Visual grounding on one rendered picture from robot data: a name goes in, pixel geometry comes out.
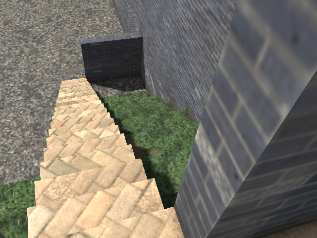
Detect stairs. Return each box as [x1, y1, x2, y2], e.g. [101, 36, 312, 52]
[27, 77, 164, 238]

